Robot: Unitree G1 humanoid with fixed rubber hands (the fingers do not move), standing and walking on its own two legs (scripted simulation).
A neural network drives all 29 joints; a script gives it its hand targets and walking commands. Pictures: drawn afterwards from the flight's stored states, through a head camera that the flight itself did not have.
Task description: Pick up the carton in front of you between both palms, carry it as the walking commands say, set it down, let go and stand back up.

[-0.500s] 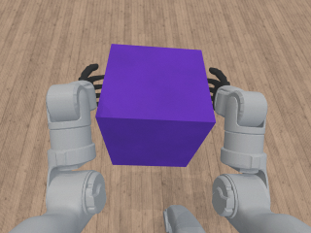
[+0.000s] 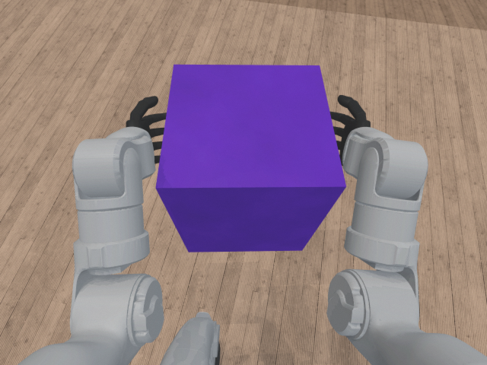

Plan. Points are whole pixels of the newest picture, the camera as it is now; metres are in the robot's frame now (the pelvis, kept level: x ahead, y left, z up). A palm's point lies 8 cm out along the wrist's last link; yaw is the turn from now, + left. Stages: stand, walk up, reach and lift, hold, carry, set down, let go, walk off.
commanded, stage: carry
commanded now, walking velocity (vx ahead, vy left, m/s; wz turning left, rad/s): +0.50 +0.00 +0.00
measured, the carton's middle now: (246, 169) +0.39 +0.04 +0.09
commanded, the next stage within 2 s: none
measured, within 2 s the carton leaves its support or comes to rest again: neither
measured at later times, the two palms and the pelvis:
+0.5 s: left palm (213, 2) +0.70 +0.14 +0.21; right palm (370, 13) +0.70 -0.16 +0.21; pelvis +0.32 +0.00 +0.03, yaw -1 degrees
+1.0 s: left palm out of the picture +1.02 +0.14 +0.26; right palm out of the picture +0.98 -0.16 +0.26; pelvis +0.63 +0.02 +0.10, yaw -1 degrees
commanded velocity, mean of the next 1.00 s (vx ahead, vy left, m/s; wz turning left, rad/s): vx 0.50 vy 0.00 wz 0.00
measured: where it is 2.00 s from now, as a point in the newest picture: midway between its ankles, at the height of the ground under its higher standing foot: (268, 109)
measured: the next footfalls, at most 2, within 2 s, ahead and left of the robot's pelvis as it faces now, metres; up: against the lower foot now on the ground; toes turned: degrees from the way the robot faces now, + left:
left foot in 0.08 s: +0.22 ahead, +0.11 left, +0.03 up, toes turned +5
right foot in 0.46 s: +0.48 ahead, -0.09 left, +0.08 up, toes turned -7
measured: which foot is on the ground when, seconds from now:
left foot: up 0.00-0.06, down 0.08-0.46, up 0.48-0.82, down 0.84-1.00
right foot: down 0.00-0.10, up 0.12-0.44, down 0.46-0.86, up 0.88-1.00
